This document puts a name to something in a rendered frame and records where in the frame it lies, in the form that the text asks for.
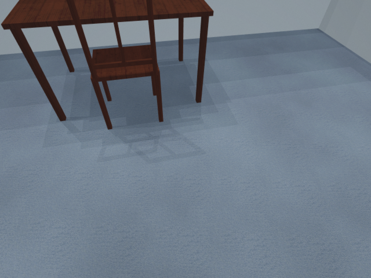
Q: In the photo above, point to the chair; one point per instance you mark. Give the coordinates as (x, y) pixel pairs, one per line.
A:
(120, 62)

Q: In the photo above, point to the table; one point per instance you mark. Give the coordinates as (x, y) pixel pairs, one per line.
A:
(54, 13)

